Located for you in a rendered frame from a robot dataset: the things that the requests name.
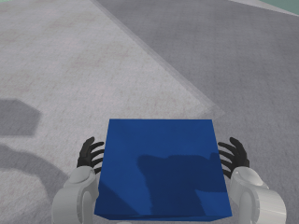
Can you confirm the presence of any left robot forearm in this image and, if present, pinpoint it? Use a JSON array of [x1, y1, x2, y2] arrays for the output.
[[51, 165, 99, 224]]

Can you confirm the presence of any right robot forearm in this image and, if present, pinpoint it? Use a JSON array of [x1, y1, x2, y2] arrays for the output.
[[229, 166, 287, 224]]

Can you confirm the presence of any robot left hand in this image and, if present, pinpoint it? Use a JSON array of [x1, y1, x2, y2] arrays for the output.
[[77, 137, 105, 174]]

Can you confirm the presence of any carton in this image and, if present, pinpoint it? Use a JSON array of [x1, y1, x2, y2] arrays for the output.
[[94, 119, 233, 222]]

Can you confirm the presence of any robot right hand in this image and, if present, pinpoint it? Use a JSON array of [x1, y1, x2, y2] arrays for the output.
[[218, 137, 249, 179]]

